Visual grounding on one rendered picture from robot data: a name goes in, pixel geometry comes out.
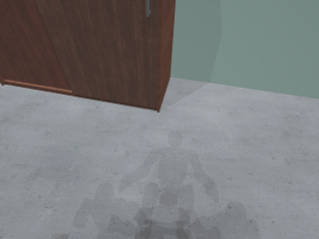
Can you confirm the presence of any wardrobe door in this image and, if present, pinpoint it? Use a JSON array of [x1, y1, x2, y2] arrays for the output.
[[35, 0, 159, 109], [0, 0, 71, 90]]

